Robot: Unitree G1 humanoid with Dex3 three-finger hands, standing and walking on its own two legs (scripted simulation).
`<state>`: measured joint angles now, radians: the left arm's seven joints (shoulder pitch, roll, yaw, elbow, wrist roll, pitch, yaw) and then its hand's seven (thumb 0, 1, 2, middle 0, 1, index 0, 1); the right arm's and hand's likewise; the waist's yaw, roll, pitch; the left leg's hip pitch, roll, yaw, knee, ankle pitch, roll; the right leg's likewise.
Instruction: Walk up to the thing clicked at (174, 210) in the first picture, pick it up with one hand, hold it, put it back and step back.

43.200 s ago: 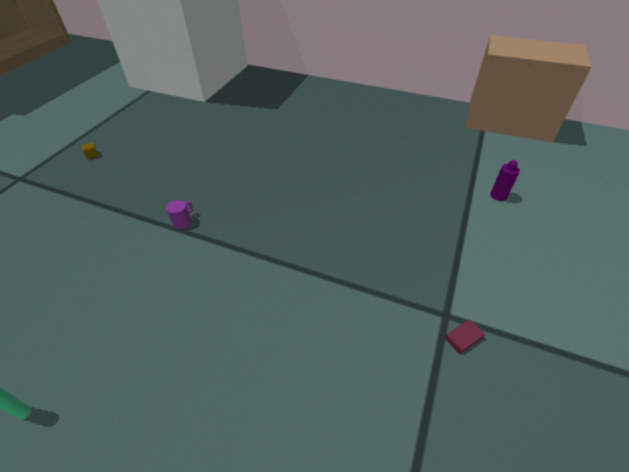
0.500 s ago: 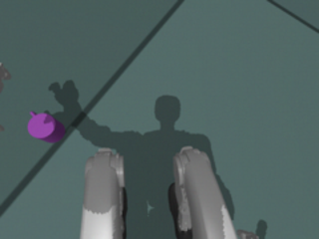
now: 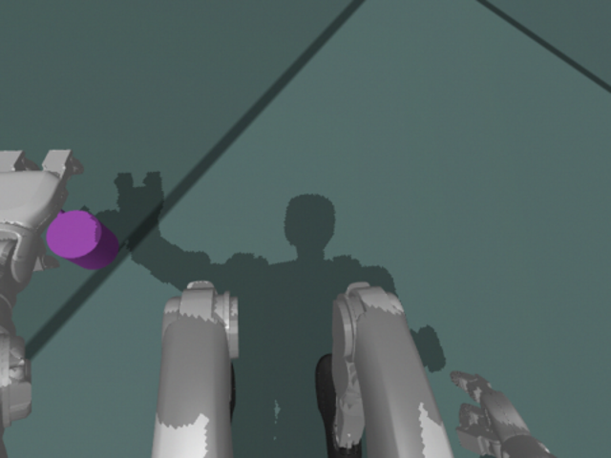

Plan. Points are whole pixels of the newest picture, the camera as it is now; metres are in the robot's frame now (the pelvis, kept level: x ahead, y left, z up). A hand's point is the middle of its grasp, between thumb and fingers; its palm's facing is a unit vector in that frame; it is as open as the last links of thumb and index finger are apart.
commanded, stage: withdraw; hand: left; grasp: from above
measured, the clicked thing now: (79, 234) +0.44 +0.39 -0.32
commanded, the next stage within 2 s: approach in 0.16 s
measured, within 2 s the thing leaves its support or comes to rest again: neither
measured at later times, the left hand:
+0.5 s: hand out of the picture +0.37 +0.37 -0.07, palm faces -0.48 -0.13 -0.87, open 14.1 cm
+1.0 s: hand (75, 232) +0.42 +0.36 -0.24, palm faces -0.36 -0.09 -0.93, open 13.8 cm
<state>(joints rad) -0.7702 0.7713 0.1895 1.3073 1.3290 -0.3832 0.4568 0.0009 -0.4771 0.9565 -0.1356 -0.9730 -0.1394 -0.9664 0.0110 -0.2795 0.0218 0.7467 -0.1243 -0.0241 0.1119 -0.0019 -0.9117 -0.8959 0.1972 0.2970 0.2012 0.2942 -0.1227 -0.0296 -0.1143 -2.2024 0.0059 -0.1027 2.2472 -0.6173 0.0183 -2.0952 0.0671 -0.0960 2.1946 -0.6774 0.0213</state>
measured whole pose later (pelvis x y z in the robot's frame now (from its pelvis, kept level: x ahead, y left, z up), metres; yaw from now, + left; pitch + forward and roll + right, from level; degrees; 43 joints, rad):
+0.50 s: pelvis +0.02 +0.00 +0.05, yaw +0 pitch +34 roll -8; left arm -0.54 0.80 0.16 1.02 1.09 -0.44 0.14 0.00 -0.50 0.91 -0.10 -1.02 -0.12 -1.00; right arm 0.16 -0.28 0.01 0.75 -0.05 0.01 0.09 0.00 -0.91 -0.89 0.20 0.30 0.20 0.30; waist -0.08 0.01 -0.17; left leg -2.05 0.02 -0.10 2.11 -0.66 0.02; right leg -1.95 0.08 -0.09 2.04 -0.70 0.02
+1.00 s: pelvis +0.01 +0.00 -0.07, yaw -3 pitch +31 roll -9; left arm -0.87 0.90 0.25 1.55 1.37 -0.34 0.59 0.00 -0.46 0.93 -0.10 -1.06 -0.12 -1.03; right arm 0.04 -0.23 0.09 0.82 -0.21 -0.07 0.13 0.00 -0.90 -0.89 0.20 0.30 0.20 0.29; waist -0.20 -0.08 -0.01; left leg -2.38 0.01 -0.15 2.47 -0.64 0.01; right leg -2.26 0.08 -0.14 2.40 -0.70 0.02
